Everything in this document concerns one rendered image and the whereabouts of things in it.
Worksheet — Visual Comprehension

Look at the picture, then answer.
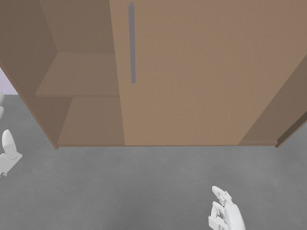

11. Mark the right robot hand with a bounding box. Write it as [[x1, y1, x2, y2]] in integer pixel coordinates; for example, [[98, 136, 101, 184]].
[[208, 186, 246, 230]]

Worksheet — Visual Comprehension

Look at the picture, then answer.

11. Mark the left robot hand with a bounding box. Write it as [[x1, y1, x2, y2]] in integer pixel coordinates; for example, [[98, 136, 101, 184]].
[[0, 92, 23, 177]]

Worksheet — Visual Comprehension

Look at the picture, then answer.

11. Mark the handle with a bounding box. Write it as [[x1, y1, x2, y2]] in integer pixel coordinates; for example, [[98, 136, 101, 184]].
[[128, 2, 136, 83]]

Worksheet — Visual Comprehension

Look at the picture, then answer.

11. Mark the wardrobe door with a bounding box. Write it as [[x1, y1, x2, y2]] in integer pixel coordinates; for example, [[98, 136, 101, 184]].
[[242, 55, 307, 141], [109, 0, 307, 146]]

